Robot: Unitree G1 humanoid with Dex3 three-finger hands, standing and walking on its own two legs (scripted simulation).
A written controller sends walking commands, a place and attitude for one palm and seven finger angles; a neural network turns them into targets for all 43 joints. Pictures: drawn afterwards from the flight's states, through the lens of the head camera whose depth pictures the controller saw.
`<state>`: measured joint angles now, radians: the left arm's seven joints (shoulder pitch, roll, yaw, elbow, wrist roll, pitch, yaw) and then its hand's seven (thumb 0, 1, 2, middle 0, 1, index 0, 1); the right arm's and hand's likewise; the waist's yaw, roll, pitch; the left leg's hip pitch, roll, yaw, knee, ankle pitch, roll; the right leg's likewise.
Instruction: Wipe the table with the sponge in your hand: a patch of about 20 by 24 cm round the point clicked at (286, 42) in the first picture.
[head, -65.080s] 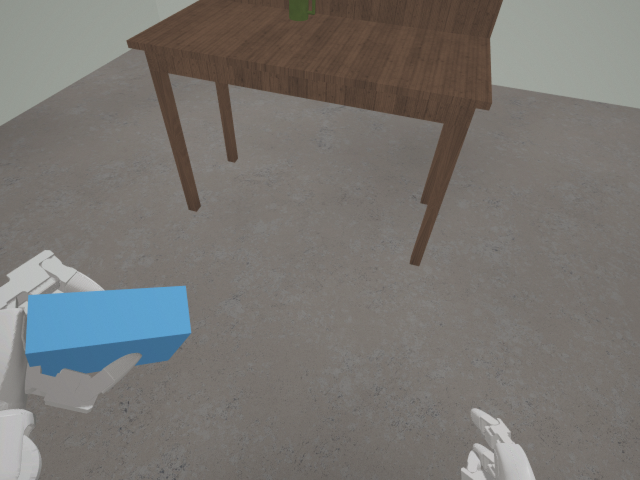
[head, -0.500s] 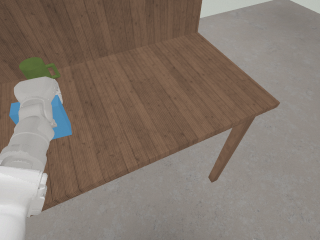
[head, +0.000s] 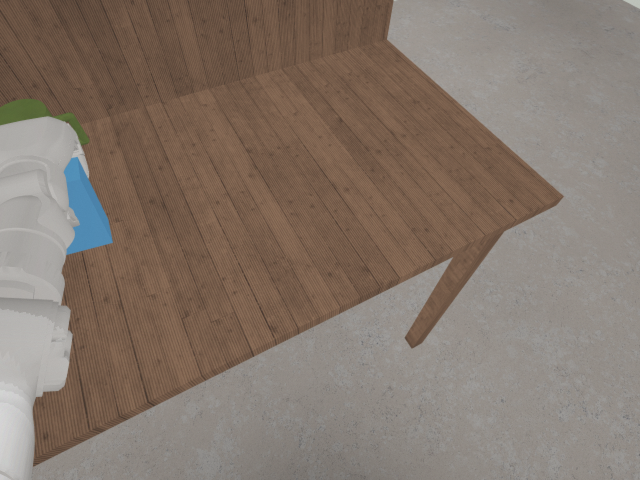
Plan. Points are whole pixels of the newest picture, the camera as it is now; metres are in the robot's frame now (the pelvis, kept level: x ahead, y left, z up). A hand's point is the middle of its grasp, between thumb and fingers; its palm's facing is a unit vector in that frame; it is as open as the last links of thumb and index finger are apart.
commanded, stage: slide back across to the first lane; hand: left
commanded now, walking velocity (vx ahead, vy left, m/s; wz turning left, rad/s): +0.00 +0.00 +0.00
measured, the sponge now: (57, 223) +0.45 +0.34 +0.04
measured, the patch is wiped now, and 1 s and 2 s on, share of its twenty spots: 0.90 0.90 0.90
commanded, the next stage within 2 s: wipe back along the first lane in 0.70 s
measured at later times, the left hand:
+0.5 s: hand (7, 192) +0.45 +0.37 +0.09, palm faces -0.13 -0.01 -0.99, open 9.2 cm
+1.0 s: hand out of the picture +0.43 +0.39 +0.09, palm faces -0.13 +0.00 -0.99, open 9.2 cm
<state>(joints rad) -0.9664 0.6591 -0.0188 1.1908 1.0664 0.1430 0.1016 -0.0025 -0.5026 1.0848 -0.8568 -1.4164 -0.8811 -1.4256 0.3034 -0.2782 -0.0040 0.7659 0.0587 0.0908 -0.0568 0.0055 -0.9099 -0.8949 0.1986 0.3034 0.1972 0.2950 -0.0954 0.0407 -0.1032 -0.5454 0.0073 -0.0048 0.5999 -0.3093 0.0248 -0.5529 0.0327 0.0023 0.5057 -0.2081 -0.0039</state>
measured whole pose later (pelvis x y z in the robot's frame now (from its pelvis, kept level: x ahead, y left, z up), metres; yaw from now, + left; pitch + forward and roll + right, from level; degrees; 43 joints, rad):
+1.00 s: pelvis +0.02 +0.02 +0.01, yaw +0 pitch +12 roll -2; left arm -0.74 0.72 0.09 1.01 1.06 0.01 0.07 -0.01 -0.46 1.07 -0.81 -1.46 -0.83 -1.47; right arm 0.28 -0.28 -0.02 0.73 0.06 0.15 -0.04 0.00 -0.91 -0.89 0.20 0.30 0.20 0.30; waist -0.04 0.04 -0.09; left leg -0.45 -0.01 -0.01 0.56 -0.32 0.04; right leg -0.44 0.02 0.00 0.44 -0.22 0.01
